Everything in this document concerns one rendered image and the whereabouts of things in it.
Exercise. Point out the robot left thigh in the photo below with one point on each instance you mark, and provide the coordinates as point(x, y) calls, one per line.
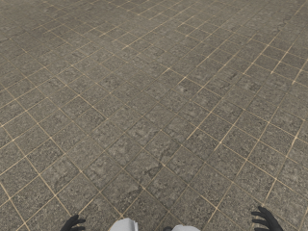
point(125, 224)

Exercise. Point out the robot right hand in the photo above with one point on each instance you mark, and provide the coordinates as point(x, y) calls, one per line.
point(270, 221)

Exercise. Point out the robot left hand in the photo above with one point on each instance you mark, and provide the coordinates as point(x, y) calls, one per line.
point(73, 221)

